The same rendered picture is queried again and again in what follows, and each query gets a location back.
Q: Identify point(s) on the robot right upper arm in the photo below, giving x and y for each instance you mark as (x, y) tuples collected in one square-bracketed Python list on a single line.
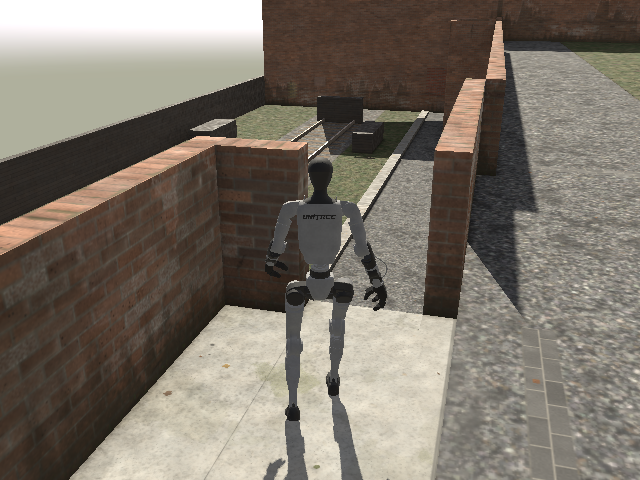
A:
[(351, 210)]

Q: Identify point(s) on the robot right hand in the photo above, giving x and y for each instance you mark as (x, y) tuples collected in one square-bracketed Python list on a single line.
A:
[(381, 294)]

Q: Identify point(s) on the robot left upper arm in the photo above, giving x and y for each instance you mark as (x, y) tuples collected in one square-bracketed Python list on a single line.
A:
[(288, 210)]

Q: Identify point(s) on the left robot forearm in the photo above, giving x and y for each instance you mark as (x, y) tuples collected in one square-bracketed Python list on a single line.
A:
[(271, 257)]

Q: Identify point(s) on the right robot forearm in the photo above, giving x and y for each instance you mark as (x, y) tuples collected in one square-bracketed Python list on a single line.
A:
[(371, 268)]

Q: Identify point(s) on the robot left hand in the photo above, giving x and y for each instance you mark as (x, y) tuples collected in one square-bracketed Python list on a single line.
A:
[(271, 272)]

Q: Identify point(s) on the robot right shin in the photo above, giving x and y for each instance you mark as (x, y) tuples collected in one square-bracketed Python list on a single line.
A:
[(336, 352)]

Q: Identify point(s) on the robot left foot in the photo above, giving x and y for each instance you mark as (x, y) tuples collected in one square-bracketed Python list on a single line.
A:
[(292, 413)]

